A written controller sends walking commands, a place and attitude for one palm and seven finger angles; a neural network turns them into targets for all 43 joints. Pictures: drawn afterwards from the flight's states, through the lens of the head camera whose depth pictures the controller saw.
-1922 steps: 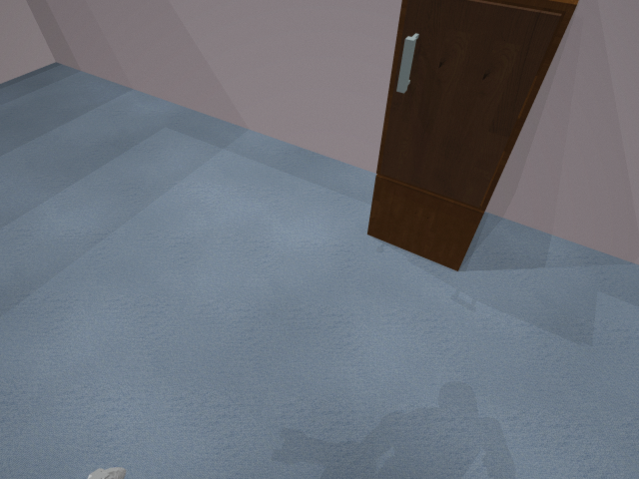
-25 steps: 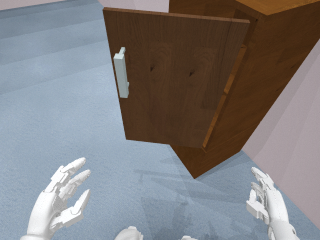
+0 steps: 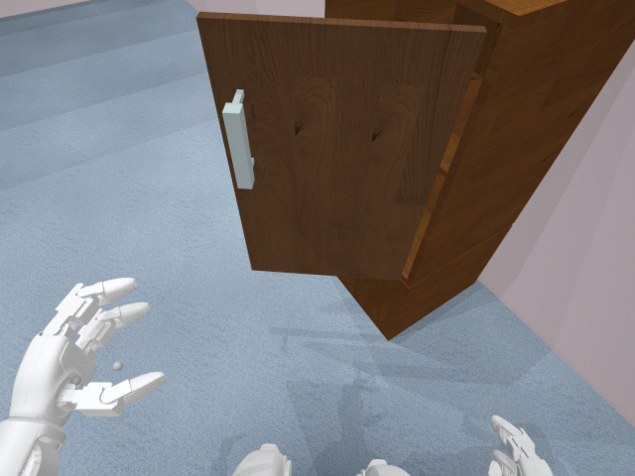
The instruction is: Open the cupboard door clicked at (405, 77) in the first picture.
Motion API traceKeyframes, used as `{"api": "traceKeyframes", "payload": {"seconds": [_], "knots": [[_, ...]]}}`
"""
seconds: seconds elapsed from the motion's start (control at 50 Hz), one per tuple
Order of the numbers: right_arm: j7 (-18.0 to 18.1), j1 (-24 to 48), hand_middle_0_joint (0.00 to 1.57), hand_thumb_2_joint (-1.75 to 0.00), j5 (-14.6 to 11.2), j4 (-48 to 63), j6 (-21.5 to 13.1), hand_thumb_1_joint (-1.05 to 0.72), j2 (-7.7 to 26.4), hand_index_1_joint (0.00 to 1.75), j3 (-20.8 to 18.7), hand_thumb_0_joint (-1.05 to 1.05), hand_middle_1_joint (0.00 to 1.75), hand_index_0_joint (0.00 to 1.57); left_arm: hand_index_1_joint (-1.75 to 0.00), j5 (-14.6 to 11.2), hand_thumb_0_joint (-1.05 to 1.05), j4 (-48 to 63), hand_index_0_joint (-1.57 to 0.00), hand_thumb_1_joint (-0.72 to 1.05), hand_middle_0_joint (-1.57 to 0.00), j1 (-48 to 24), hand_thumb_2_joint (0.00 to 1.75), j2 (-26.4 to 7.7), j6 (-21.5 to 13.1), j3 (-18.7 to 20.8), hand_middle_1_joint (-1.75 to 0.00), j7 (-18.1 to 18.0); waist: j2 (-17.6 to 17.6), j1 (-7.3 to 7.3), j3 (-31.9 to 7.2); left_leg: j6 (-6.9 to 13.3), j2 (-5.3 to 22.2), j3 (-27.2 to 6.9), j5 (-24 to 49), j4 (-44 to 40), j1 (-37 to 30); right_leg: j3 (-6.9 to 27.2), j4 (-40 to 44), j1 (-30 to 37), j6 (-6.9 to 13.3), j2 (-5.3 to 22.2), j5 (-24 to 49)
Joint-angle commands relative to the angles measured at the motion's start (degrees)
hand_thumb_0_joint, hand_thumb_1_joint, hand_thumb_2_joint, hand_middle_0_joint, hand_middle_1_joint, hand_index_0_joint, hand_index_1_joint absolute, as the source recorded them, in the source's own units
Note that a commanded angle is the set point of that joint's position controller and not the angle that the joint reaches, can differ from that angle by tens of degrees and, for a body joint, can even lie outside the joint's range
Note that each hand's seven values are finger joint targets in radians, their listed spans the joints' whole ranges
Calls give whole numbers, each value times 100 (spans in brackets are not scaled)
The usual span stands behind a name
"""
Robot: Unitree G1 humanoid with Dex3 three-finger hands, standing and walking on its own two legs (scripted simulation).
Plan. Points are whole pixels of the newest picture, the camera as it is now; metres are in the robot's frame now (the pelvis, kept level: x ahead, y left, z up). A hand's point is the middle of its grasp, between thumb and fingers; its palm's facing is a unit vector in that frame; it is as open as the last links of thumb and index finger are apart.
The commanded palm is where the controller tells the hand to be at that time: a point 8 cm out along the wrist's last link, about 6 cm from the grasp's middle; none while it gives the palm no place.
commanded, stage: raise the hand with hooked fingers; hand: left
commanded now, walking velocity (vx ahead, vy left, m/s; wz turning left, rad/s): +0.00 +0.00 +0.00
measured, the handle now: (242, 140) +0.58 +0.15 +0.09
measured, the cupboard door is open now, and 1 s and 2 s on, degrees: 53 53 53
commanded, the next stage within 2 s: move the hooked fingers beside the handle in 1.20 s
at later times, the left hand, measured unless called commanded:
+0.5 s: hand (61, 316) +0.27 +0.29 +0.09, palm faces +0.01 -1.00 -0.05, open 13.8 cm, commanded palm +0.25 +0.34 +0.09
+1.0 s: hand (71, 286) +0.30 +0.29 +0.11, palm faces +0.00 -1.00 -0.03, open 13.9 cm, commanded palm +0.27 +0.33 +0.11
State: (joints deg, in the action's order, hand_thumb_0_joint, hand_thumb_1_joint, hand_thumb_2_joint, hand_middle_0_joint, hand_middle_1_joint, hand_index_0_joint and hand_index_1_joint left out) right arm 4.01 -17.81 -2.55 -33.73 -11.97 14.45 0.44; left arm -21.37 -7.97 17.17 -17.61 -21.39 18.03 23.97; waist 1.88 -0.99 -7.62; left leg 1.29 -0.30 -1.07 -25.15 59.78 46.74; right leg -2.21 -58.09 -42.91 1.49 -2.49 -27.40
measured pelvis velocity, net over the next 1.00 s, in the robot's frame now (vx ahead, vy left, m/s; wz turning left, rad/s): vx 0.01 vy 0.01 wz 0.00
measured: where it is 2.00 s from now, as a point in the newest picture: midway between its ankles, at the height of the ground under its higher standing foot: outside the picture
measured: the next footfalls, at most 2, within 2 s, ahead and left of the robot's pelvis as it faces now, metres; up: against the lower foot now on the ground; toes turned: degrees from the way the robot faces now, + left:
none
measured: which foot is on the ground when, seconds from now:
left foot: down 0.00-1.00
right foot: down 0.00-1.00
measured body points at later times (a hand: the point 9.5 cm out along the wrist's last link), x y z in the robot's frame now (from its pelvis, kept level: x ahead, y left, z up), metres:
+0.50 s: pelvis +0.01 +0.03 +0.02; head +0.04 +0.05 +0.47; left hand +0.26 +0.34 +0.10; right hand +0.19 -0.20 -0.04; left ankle +0.04 +0.10 -0.67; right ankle +0.01 -0.11 -0.67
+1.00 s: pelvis +0.01 +0.01 +0.03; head +0.05 +0.02 +0.48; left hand +0.29 +0.34 +0.11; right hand +0.16 -0.24 -0.05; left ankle +0.04 +0.10 -0.67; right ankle +0.01 -0.11 -0.67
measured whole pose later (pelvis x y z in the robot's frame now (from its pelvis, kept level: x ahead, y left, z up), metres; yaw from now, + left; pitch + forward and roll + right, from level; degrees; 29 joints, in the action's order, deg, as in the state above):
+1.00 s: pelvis +0.01 +0.01 +0.03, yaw +0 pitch +9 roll -2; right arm 4.6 -17.7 -2.9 -31.9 -10.6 16.7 2.2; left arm -21.0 -23.2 -1.9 -24.8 -13.9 24.6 30.5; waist 1.1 -0.7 -5.2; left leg 2.3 -0.8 -0.8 -22.2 50.6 37.1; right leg -1.6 -47.8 -32.8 0.6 -2.0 -23.7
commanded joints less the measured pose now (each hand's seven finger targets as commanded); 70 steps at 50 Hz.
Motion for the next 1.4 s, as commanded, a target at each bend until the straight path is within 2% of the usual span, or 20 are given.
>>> {"api": "traceKeyframes", "payload": {"seconds": [0.0, 0.08, 0.12, 0.22, 0.4, 0.46, 0.58, 0.68, 0.78, 0.84, 0.94, 1.02, 1.08, 1.12, 1.16, 1.2, 1.26, 1.28, 1.3, 1.38], "knots": [[58, 564, 20, -90, -22, 1095, -458, -90, 844, 30, -302, 0, 30, 20, -99, -64, 0, 995, -28, -17, -28, -676, 44, -1115, -376, 442, -99, 1, 67, 87, -780, 73, 9, -169, 343, -1054, -900, 173, 1242, 316, -34, 100, -156], [78, 470, 20, -90, -28, 1095, -493, -90, 902, 30, -282, 0, 30, 20, -105, -49, 0, 1203, -28, -27, -28, -984, 40, -1280, -352, 513, -105, -41, 404, 87, -976, 44, 44, -276, 412, -1277, -1343, 11, 1149, 401, 22, 42, 203], [70, 470, 20, -90, -28, 1084, -487, -90, 918, 30, -254, 0, 30, 20, -108, -37, 0, 1100, -29, -31, -29, -1072, 38, -1307, -282, 537, -108, -101, 409, 70, -794, 11, 66, -372, 318, -1416, -1391, -77, 1149, 381, 31, 29, 264], [57, 444, 20, -90, -34, 1130, -442, -90, 958, 30, -218, 0, 30, 20, -115, 33, 0, 984, -29, -43, -29, -1405, 33, -1368, -6, 503, -115, -70, 639, 58, -807, -52, 115, -511, 411, -1632, -1764, -161, 1174, 419, 52, 8, 521], [75, 375, 20, -90, -32, 1128, -336, -90, 989, 30, -170, 0, 30, 20, -120, 16, 0, 549, -30, -50, -30, -2158, 30, -1653, 359, 716, -120, 192, 430, 56, -893, -159, 144, -557, 1087, -1724, -2138, -210, 1313, 629, 66, -40, 947], [95, 376, 20, -90, -34, 1086, -305, -90, 1000, 30, -140, 0, 30, 20, -120, -2, 0, 285, -30, -50, -30, -2465, 30, -1785, 439, 796, -120, 323, 456, 55, -809, -173, 134, -533, 1180, -1740, -2161, -203, 1373, 658, 90, -50, 993], [141, 346, 20, -90, -40, 1029, -289, -90, 1013, 30, -136, 0, 30, 20, -120, -24, 0, 104, -30, -50, -30, -2987, 30, -2096, 479, 989, -120, 511, 591, 83, -1071, -188, 128, -533, 1461, -1795, -2474, -179, 1474, 793, 104, -31, 1121], [172, 319, 20, -90, -53, 969, -233, -90, 1043, 30, -130, 0, 30, 20, -120, -79, 0, -397, -30, -50, -30, -3307, 30, -2309, 544, 1150, -120, 656, 457, 79, -953, -120, 86, -433, 1435, -1837, -2359, -141, 1608, 942, 100, -28, 1189], [122, 283, 20, -90, -67, 1030, -214, -90, 1049, 30, -165, 0, 30, 20, -120, -117, 0, -669, -30, -50, -30, -3010, 30, -2074, 615, 970, -120, 803, 240, 101, -917, -56, 45, -324, 1455, -1789, -2199, -106, 1666, 1020, 85, -22, 1301], [95, 282, 20, -90, -35, 1051, -216, -90, 1061, 30, -186, 0, 30, 20, -120, -128, 0, -467, -30, -50, -30, -3068, 30, -2342, 518, 1204, -120, 727, 294, 168, -1001, -36, 20, -270, 1539, -1732, -2159, -48, 1652, 1162, 106, -19, 1398], [102, 266, 20, -90, -21, 1025, -195, -90, 1030, 30, -179, 0, 30, 20, -120, -145, 0, -324, -30, -50, -30, -3137, 30, -2396, 337, 1307, -120, 607, 366, 130, -1033, 3, 7, -189, 1444, -1674, -2077, 27, 1665, 1213, 78, -13, 1360], [122, 292, 20, -90, -52, 1013, -191, -90, 991, 30, -179, 0, 30, 20, -120, -103, 0, -284, -30, -50, -30, -3128, 30, -2272, 301, 1181, -120, 593, 529, 82, -1089, 24, 4, -153, 1404, -1689, -2133, 56, 1699, 1201, 41, 14, 1366], [136, 286, 20, -90, -57, 979, -188, -90, 995, 30, -168, 0, 30, 20, -120, -117, 0, -364, -30, -50, -30, -3116, 30, -2248, 319, 1142, -120, 625, 326, 48, -1045, 45, 6, -142, 1386, -1666, -2073, 88, 1733, 1238, 22, 8, 1408], [143, 325, 20, -90, -64, 980, -201, -90, 982, 30, -167, 0, 30, 20, -120, -116, 0, -337, -30, -50, -30, -3135, 30, -2284, 298, 1172, -120, 616, 514, 73, -1018, 32, 9, -150, 1362, -1692, -2113, 76, 1730, 1209, 34, 18, 1369], [144, 305, 20, -90, -51, 966, -196, -90, 987, 30, -156, 0, 30, 20, -120, -127, 0, -427, -30, -50, -30, -3120, 30, -2320, 311, 1216, -120, 625, 377, 75, -1073, 50, -4, -117, 1434, -1646, -2065, 123, 1732, 1314, 24, 17, 1492], [152, 323, 20, -90, -70, 966, -184, -90, 989, 30, -147, 0, 30, 20, -120, -153, 0, -622, -30, -50, -30, -3094, 30, -2191, 350, 1126, -120, 650, 104, 34, -893, 59, -7, -114, 1246, -1657, -1912, 135, 1792, 1237, -8, 23, 1332], [154, 340, 20, -90, -71, 969, -168, -90, 997, 30, -140, 0, 30, 20, -120, -166, 0, -730, -30, -50, -30, -3156, 30, -2194, 366, 1107, -120, 715, 140, 51, -906, 66, -24, -61, 1257, -1604, -1825, 219, 1806, 1325, -7, 47, 1363], [154, 345, 20, -90, -78, 970, -169, -90, 983, 30, -141, 0, 30, 20, -120, -151, 0, -673, -30, -50, -30, -3194, 30, -2175, 348, 1086, -120, 710, 233, 63, -923, 63, -26, -67, 1296, -1605, -1863, 213, 1800, 1324, -4, 56, 1409], [161, 354, 20, -90, -76, 966, -173, -90, 981, 30, -131, 0, 30, 20, -120, -130, 0, -625, -30, -50, -30, -3435, 30, -2073, 346, 928, -120, 701, 159, -19, -893, 78, -22, -73, 1241, -1594, -1880, 204, 1801, 1230, -24, 53, 1367], [232, 272, 20, -90, -72, 772, -118, -90, 1037, 30, -119, 0, 30, 20, -120, 10, 0, -1112, -30, -50, -30, -4401, 30, -2344, 294, 972, -120, 604, 110, -162, -711, 71, 4, -107, 836, -1550, -1692, 282, 1845, 970, -26, 72, 857]]}}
